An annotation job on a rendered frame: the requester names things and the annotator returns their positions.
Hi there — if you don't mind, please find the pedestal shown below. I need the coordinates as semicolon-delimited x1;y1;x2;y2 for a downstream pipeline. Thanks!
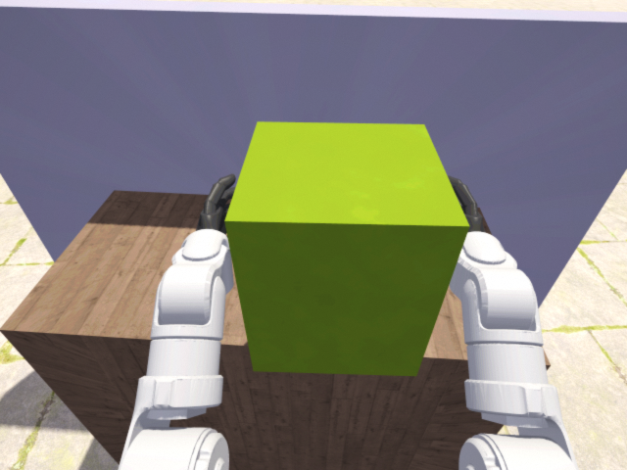
0;190;551;470

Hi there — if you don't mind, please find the carton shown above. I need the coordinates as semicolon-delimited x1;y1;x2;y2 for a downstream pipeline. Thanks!
224;121;469;376

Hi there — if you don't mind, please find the robot left forearm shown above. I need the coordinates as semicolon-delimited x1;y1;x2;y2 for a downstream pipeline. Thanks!
118;229;234;470

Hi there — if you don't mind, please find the robot right forearm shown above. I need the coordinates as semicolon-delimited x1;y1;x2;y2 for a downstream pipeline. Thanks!
450;231;579;470

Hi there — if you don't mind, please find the robot left hand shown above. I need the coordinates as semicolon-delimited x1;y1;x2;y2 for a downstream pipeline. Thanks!
196;174;236;235

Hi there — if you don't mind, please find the robot right hand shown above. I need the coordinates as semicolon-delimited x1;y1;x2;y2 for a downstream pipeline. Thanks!
448;175;486;233

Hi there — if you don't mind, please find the right robot upper arm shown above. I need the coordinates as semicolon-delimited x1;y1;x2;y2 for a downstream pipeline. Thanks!
458;433;576;470

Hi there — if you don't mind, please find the left robot upper arm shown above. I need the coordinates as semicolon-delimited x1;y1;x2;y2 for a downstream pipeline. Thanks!
121;427;229;470

